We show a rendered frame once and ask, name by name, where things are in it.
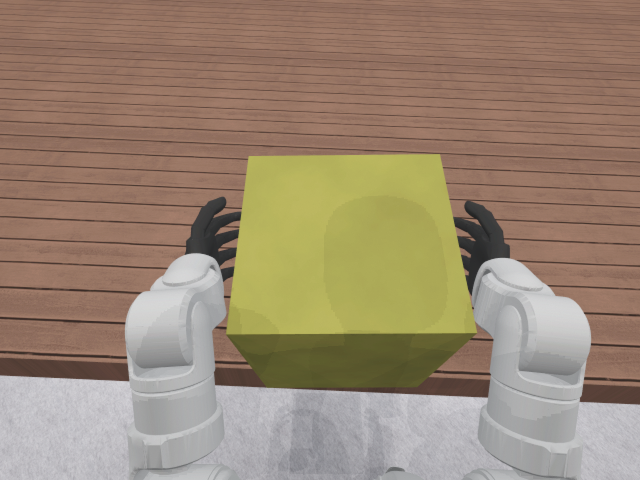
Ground left robot hand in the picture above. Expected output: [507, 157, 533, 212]
[185, 197, 241, 282]

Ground right robot forearm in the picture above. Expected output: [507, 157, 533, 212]
[472, 258, 591, 480]

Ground carton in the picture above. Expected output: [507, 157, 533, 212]
[226, 154, 477, 388]

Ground right robot hand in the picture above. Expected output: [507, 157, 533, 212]
[453, 201, 510, 296]

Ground left robot forearm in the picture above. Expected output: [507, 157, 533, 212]
[125, 253, 226, 480]

